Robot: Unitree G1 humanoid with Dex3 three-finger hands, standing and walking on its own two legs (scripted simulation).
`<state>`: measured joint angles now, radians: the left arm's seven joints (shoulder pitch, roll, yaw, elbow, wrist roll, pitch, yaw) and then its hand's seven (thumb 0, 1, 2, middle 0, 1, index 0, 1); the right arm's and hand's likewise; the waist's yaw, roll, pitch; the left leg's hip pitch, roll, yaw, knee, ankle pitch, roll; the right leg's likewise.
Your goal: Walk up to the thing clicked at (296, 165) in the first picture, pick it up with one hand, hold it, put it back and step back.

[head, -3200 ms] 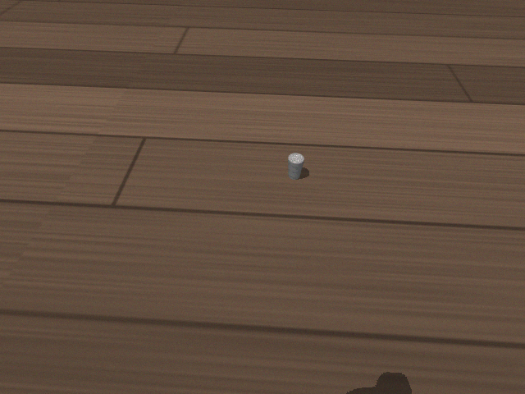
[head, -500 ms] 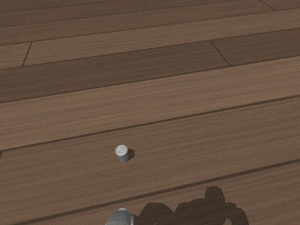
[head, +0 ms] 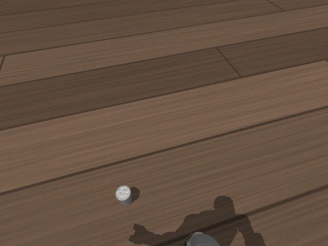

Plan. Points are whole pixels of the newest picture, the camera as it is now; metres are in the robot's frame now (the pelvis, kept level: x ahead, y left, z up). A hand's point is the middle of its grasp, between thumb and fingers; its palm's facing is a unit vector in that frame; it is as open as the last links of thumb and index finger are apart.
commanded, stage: walk up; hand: left
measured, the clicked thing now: (124, 196) +0.47 +0.22 -0.70
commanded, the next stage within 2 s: none
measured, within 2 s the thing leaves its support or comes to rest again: neither
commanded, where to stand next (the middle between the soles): +0.14 +0.01 m, yaw +1 degrees
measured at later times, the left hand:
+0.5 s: hand out of the picture +0.14 +0.29 -0.16, palm faces +0.01 -0.94 -0.35, open 7.4 cm
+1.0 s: hand out of the picture +0.12 +0.28 -0.14, palm faces +0.02 -0.93 -0.36, open 7.4 cm
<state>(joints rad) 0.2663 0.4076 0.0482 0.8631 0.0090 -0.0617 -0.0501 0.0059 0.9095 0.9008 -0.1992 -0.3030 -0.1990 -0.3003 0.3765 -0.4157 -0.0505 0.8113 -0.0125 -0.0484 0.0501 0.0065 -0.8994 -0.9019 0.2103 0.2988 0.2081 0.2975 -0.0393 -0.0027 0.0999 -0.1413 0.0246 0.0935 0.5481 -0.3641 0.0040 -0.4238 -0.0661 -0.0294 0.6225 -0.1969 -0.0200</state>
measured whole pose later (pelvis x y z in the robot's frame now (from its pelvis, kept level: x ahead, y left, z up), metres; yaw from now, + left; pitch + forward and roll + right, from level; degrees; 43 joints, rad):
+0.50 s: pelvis +0.07 +0.03 -0.01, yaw +1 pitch -3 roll +0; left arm 0.20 0.39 0.02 0.93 -0.01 0.00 0.00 0.01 0.91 0.90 -0.20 -0.30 -0.20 -0.30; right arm 0.20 -0.38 -0.03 0.94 -0.02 -0.01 0.02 0.01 -0.90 -0.90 0.21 0.30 0.20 0.30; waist 0.02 -0.03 0.10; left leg -0.37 0.02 0.02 0.68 -0.26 0.01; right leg -0.35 -0.05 -0.01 0.76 -0.44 -0.02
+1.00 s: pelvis +0.08 +0.02 +0.01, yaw +1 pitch -3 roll -1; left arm 0.14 0.36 0.00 1.14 0.00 -0.02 -0.01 0.01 0.91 0.90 -0.20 -0.30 -0.20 -0.30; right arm 0.06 -0.36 0.00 1.09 0.00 -0.01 0.02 0.01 -0.90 -0.90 0.21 0.30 0.21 0.30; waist 0.02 0.03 0.05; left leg -0.25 0.03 0.00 0.45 -0.15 -0.01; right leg -0.14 -0.03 -0.02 0.44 -0.26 0.03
